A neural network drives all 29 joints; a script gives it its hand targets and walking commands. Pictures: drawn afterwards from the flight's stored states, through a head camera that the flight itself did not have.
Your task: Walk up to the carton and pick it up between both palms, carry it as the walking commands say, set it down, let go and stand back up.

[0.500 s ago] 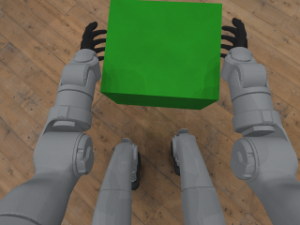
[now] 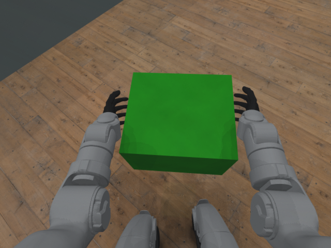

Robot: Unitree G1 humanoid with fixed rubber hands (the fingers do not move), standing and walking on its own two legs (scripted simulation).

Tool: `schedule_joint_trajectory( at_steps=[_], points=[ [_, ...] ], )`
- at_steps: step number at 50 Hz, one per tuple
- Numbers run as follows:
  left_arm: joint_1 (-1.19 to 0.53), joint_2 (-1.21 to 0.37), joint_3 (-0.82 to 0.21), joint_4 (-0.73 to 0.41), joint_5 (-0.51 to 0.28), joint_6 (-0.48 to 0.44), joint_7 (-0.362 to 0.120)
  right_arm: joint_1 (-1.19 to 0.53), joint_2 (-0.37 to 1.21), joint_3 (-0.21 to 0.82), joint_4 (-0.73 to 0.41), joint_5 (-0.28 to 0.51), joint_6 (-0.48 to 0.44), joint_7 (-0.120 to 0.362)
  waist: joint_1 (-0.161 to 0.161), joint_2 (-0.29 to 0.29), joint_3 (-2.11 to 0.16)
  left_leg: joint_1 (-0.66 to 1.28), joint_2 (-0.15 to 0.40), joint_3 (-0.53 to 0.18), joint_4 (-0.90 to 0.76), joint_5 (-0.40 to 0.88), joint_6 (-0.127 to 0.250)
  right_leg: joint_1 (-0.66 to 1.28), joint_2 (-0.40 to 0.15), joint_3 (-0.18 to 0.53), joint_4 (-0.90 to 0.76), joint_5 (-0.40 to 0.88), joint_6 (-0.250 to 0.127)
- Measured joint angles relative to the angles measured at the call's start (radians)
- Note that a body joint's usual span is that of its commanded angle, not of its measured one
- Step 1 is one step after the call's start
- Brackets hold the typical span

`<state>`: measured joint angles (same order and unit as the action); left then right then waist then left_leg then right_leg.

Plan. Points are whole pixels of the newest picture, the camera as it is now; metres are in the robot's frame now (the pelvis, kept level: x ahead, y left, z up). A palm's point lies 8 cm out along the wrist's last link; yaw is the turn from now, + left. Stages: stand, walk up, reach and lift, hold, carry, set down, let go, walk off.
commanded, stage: reach and lift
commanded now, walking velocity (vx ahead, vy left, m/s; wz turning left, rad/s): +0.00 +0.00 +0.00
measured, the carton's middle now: (179, 125) +0.43 -0.02 -0.06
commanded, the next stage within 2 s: hold in 1.72 s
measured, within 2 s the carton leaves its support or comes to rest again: neither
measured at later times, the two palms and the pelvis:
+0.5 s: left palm (88, 98) +0.40 +0.18 +0.12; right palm (257, 98) +0.39 -0.18 +0.11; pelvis +0.06 +0.00 +0.04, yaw -2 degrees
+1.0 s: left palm (85, 108) +0.38 +0.18 +0.11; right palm (258, 103) +0.38 -0.18 +0.11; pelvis +0.08 +0.02 +0.06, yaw -2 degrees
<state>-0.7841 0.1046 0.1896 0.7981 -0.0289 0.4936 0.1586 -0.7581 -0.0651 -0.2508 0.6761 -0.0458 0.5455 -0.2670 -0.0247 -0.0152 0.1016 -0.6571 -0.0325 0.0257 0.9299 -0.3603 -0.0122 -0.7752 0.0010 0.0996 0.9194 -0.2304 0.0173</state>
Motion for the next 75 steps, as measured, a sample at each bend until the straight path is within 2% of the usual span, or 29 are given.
schedule_joint_trajectory(
  at_steps=[3,6,12,15,20,25,29,33,37,39,43,49,75],
  points=[
    [0.050,-0.022,0.012,0.036,0.056,0.012,-0.015,0.031,0.014,-0.014,0.071,-0.071,0.001,0.043,0.002,0.006,-0.154,0.009,0.006,0.000,-0.037,0.000,0.000,0.008,0.004,-0.001,-0.035,0.000,0.000],
    [0.056,-0.056,0.098,0.085,0.136,0.030,-0.043,0.036,0.028,-0.079,0.140,-0.152,0.002,0.101,0.009,0.007,-0.235,0.050,0.012,0.000,-0.070,0.000,0.000,0.046,0.009,-0.001,-0.067,0.000,0.000],
    [0.063,-0.065,0.182,0.095,0.187,0.038,-0.076,0.046,0.050,-0.145,0.146,-0.183,0.012,0.158,0.017,0.007,-0.226,0.146,0.017,0.000,-0.114,0.000,0.004,0.140,0.015,0.000,-0.108,0.000,0.000],
    [0.070,-0.060,0.183,0.096,0.188,0.046,-0.079,0.057,0.057,-0.146,0.142,-0.185,0.024,0.165,0.021,0.007,-0.211,0.186,0.017,0.000,-0.146,0.013,0.004,0.178,0.015,0.002,-0.133,0.003,0.000],
    [0.094,-0.060,0.183,0.094,0.188,0.067,-0.088,0.110,0.076,-0.146,0.088,-0.170,0.063,0.165,0.034,0.012,-0.221,0.253,0.018,0.000,-0.205,0.021,0.004,0.243,0.015,0.004,-0.186,0.012,0.000],
    [0.163,-0.080,0.183,0.015,0.188,0.101,-0.104,0.207,0.105,-0.140,-0.031,-0.129,0.105,0.165,0.037,0.020,-0.261,0.342,0.021,0.000,-0.282,0.028,0.004,0.329,0.015,0.004,-0.256,0.014,0.000],
    [0.206,-0.106,0.183,-0.021,0.188,0.123,-0.109,0.253,0.108,-0.139,-0.089,-0.147,0.135,0.185,0.037,0.025,-0.276,0.425,0.023,0.000,-0.336,0.029,0.008,0.412,0.015,0.003,-0.308,0.014,0.000],
    [0.229,-0.113,0.183,-0.057,0.188,0.160,-0.110,0.266,0.108,-0.139,-0.093,-0.180,0.154,0.223,0.038,0.017,-0.246,0.475,0.024,0.000,-0.359,0.029,0.011,0.463,0.015,0.003,-0.333,0.014,0.000],
    [0.291,-0.133,0.182,-0.155,0.188,0.178,-0.115,0.307,0.108,-0.137,-0.154,-0.178,0.163,0.298,0.038,0.018,-0.211,0.504,0.025,0.000,-0.375,0.030,0.012,0.495,0.015,0.003,-0.356,0.018,0.000],
    [0.328,-0.150,0.178,-0.208,0.188,0.183,-0.120,0.334,0.108,-0.132,-0.191,-0.175,0.163,0.320,0.038,0.023,-0.203,0.514,0.025,0.000,-0.382,0.030,0.013,0.506,0.015,0.003,-0.366,0.020,0.000],
    [0.386,-0.174,0.162,-0.301,0.188,0.202,-0.120,0.390,0.108,-0.097,-0.266,-0.163,0.169,0.322,0.037,0.032,-0.184,0.541,0.026,0.000,-0.401,0.035,0.015,0.535,0.015,0.003,-0.387,0.025,0.002],
    [0.405,-0.188,0.162,-0.348,0.188,0.210,-0.126,0.407,0.108,-0.088,-0.306,-0.160,0.170,0.325,0.037,0.043,-0.155,0.552,0.026,0.000,-0.406,0.040,0.015,0.546,0.015,0.003,-0.392,0.030,0.002],
    [0.409,-0.186,0.162,-0.356,0.188,0.208,-0.127,0.407,0.114,-0.082,-0.329,-0.160,0.171,0.324,0.037,0.034,-0.117,0.553,0.027,0.000,-0.408,0.054,0.015,0.546,0.016,0.003,-0.392,0.044,0.002]
  ],
)
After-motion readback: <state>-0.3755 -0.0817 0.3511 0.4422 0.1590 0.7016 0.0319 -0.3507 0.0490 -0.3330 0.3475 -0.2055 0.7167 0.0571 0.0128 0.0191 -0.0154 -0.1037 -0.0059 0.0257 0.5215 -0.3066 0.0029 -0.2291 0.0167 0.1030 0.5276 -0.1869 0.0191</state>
